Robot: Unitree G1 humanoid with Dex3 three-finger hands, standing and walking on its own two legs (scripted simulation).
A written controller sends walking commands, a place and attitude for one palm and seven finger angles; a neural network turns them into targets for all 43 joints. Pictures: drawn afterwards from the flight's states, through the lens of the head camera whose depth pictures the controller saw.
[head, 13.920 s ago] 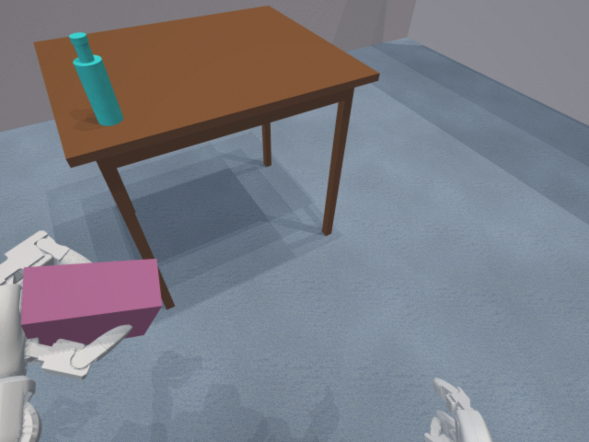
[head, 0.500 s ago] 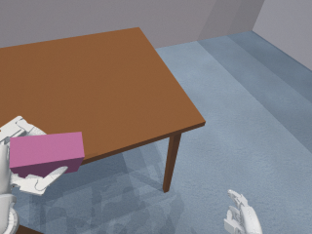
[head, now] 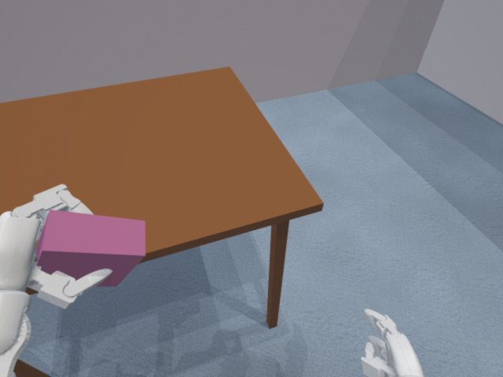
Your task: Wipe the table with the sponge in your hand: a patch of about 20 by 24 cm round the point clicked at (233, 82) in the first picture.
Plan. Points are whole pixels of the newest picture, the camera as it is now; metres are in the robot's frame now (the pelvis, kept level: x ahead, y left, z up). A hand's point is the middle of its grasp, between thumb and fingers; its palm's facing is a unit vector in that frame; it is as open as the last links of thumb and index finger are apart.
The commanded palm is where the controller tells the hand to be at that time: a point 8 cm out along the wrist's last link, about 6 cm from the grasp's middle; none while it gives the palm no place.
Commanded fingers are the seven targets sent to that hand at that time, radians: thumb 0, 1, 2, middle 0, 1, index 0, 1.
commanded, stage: turn the palm down, sponge in hand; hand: left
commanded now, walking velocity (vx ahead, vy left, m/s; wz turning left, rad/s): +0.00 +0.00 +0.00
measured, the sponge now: (101, 254) +0.23 +0.23 +0.13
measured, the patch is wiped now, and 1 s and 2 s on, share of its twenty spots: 0.00 0.00 0.00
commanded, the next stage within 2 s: move the sponge above the wiping area in 1.88 s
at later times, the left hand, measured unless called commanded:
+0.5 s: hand (60, 234) +0.23 +0.27 +0.17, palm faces +0.35 -0.48 -0.81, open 9.2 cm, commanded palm +0.19 +0.29 +0.22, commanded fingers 0.00 0.10 1.30 -1.20 -1.60 -1.20 -1.60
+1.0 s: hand (36, 229) +0.23 +0.29 +0.18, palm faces +0.28 -0.26 -0.92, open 9.2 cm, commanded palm +0.19 +0.29 +0.24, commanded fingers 0.00 0.10 1.30 -1.20 -1.60 -1.20 -1.60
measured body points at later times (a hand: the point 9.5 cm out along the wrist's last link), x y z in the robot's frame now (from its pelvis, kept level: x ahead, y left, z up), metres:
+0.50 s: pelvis +0.02 -0.02 +0.00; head +0.01 -0.05 +0.45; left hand +0.21 +0.29 +0.22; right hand +0.23 -0.25 -0.09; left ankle +0.03 +0.11 -0.73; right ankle +0.01 -0.11 -0.73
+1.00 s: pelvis +0.00 +0.01 +0.01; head -0.02 -0.03 +0.45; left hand +0.21 +0.30 +0.23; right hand +0.25 -0.18 -0.07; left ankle +0.03 +0.11 -0.73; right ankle +0.01 -0.11 -0.73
